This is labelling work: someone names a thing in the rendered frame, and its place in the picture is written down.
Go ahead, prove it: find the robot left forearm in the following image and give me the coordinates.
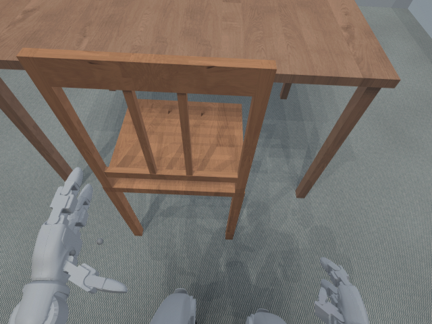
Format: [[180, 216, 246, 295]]
[[8, 281, 70, 324]]

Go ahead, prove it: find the robot left thigh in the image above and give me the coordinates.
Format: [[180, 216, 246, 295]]
[[150, 293, 196, 324]]

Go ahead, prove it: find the chair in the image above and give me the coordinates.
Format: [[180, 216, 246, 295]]
[[16, 48, 277, 240]]

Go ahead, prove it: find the robot right hand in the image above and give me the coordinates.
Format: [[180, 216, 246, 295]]
[[315, 257, 369, 324]]

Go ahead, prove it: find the table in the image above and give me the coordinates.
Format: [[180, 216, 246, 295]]
[[0, 0, 401, 198]]

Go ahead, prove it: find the robot left hand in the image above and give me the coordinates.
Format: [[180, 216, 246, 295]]
[[31, 167, 128, 294]]

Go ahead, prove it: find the robot left shin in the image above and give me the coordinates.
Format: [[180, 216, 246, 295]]
[[174, 288, 188, 294]]

